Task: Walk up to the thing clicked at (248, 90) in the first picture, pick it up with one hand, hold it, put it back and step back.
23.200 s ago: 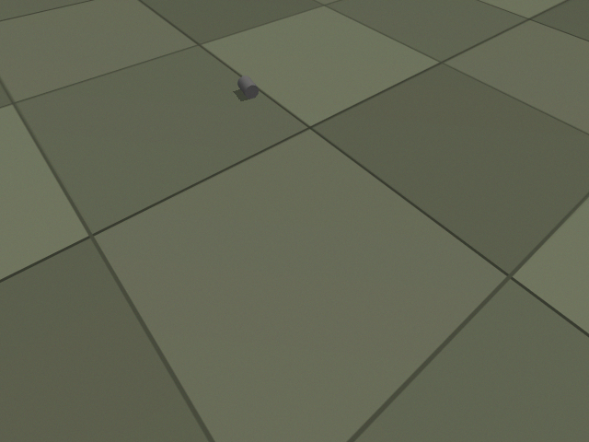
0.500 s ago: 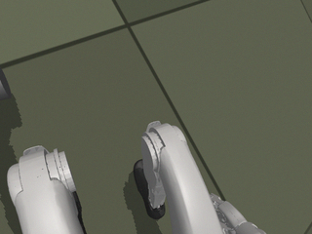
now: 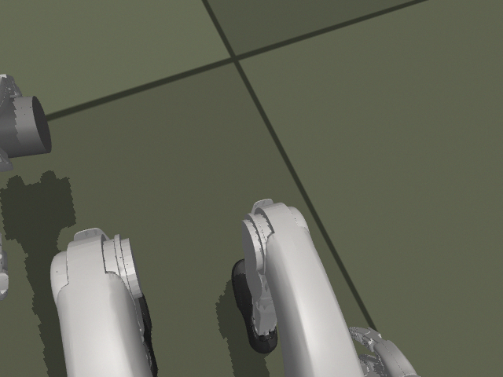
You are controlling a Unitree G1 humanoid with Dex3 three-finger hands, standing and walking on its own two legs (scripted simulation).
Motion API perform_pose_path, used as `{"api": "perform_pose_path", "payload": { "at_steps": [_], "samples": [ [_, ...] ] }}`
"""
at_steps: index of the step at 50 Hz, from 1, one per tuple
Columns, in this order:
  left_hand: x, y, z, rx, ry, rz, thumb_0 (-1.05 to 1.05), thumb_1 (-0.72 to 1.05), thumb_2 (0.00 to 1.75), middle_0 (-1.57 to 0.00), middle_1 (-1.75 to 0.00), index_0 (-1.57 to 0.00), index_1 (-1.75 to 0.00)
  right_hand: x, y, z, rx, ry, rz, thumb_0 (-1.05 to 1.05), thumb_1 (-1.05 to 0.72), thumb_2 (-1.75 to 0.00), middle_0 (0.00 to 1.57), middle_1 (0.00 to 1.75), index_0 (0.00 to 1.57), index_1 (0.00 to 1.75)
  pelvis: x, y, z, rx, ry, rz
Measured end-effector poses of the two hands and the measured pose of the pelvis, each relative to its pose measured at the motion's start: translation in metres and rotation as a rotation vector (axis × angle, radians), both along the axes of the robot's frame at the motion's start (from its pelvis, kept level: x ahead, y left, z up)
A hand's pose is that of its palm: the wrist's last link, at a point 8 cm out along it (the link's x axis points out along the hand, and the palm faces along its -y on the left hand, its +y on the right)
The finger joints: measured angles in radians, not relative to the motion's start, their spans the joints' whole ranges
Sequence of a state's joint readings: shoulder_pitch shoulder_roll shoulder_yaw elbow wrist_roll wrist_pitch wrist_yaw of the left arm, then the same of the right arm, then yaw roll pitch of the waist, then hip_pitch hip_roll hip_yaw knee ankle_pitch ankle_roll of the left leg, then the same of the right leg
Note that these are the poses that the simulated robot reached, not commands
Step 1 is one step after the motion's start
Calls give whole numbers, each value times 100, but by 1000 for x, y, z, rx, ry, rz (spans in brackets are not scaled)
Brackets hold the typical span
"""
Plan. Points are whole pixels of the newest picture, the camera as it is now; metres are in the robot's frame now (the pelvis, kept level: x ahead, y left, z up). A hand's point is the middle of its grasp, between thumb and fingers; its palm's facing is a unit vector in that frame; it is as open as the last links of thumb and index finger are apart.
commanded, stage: lift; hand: left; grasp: from above
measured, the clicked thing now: out of the picture +0.49 +0.31 -0.16
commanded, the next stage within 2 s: hold in 1.62 s
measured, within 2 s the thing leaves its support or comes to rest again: neither
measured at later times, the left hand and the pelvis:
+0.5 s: hand out of the picture +0.42 +0.32 -0.03, palm faces -0.44 -0.12 -0.89, open 11.3 cm; pelvis +0.00 +0.00 +0.08, yaw +4 degrees
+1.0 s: hand out of the picture +0.34 +0.30 +0.18, palm faces -0.42 -0.15 -0.89, open 11.3 cm; pelvis +0.02 +0.00 +0.26, yaw +8 degrees
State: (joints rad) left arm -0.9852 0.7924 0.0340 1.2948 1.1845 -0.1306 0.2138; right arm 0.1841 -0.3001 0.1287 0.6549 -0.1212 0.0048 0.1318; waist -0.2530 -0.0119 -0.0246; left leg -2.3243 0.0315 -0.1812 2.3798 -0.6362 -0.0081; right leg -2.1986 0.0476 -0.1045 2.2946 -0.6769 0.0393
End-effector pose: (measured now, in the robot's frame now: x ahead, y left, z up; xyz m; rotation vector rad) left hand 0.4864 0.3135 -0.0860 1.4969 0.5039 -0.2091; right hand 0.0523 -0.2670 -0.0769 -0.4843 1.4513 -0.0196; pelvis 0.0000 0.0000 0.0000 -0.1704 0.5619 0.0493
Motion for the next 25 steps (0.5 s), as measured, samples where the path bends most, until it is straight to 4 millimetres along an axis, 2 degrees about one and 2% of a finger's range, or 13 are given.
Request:
{"api": "perform_pose_path", "payload": {
  "at_steps": [6, 12, 18, 25],
  "samples": [
    [-8, 3, 14, -9, 8, 22, 0, -18, 49, -65, -53, -68, -51, -4, 2, 7, -3, 5, -37, 0, -91, -90, 20, 30, 20, 30, -1, 1, 10, 7, 13, 10],
    [-24, 6, 35, -15, 42, 31, 1, -16, 48, -64, -53, -67, -51, 1, 5, 15, 16, -9, -62, 0, -91, -91, 20, 30, 20, 30, -2, 1, 27, 17, 27, 23],
    [-43, 10, 68, -29, 38, 24, 1, -15, 46, -64, -52, -67, -51, 18, 7, 28, 35, -52, -65, 0, -91, -90, 20, 30, 20, 30, -3, 1, 49, 31, 37, 33],
    [-63, 13, 116, -31, 12, 19, 1, -14, 45, -63, -52, -66, -51, 49, 12, 53, 51, -141, -52, 0, -90, -90, 20, 30, 20, 30, -2, 1, 80, 42, 33, 42]
  ]
}}
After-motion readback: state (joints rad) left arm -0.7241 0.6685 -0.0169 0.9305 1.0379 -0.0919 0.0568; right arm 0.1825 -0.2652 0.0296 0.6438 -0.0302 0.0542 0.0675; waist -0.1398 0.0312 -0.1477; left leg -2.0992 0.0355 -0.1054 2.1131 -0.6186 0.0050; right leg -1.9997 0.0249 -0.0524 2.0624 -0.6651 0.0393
